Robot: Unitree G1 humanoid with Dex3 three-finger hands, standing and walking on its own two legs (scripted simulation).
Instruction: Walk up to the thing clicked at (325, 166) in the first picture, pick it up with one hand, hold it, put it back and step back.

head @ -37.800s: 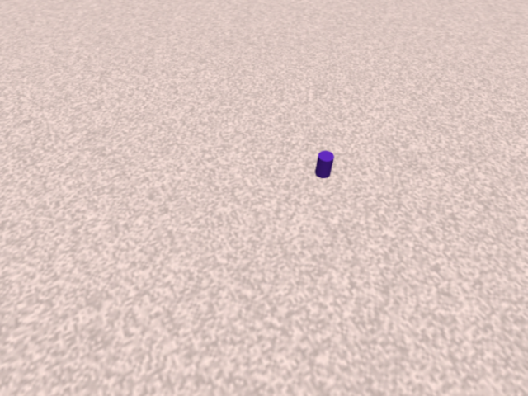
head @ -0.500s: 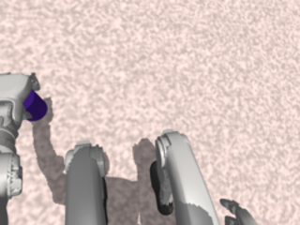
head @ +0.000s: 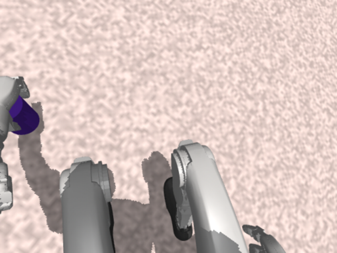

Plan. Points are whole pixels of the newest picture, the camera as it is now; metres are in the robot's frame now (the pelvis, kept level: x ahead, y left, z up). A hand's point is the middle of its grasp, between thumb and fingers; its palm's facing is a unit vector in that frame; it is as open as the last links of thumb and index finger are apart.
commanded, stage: lower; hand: left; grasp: from above
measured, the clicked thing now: (13, 113) +0.45 +0.32 -0.23
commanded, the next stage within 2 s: rest in 0.22 s
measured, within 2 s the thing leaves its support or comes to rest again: neither
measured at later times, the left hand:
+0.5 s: hand (18, 112) +0.45 +0.31 -0.23, palm faces -0.48 -0.08 -0.88, open 9.8 cm
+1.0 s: hand (19, 114) +0.45 +0.31 -0.24, palm faces -0.48 -0.08 -0.87, open 10.1 cm
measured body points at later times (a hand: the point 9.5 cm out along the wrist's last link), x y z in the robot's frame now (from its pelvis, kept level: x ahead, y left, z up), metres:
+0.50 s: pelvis +0.00 +0.00 -0.04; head +0.26 +0.08 +0.32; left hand +0.48 +0.31 -0.18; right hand +0.05 -0.27 -0.14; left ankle +0.07 +0.12 -0.32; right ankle +0.10 -0.13 -0.32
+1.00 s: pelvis +0.00 +0.00 -0.05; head +0.25 +0.08 +0.32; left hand +0.48 +0.31 -0.19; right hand +0.03 -0.27 -0.13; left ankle +0.07 +0.12 -0.32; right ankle +0.10 -0.13 -0.32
